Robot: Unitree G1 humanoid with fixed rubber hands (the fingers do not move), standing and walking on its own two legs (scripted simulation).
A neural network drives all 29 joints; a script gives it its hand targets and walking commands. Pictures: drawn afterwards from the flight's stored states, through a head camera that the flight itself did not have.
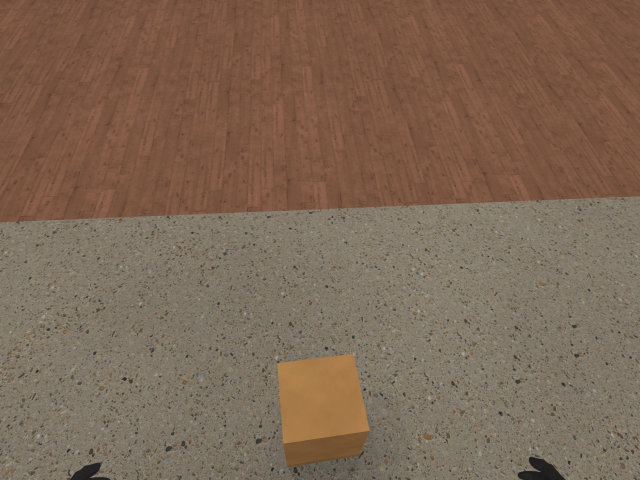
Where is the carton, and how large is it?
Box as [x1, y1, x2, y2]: [277, 354, 369, 466]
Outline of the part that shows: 352,354 277,363 283,444 287,466 359,454 369,430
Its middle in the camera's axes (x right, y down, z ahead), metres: +0.00 +0.48 +1.09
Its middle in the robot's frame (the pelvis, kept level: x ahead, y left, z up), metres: +0.41 -0.02 -0.66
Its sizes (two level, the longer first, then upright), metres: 0.210 0.200 0.250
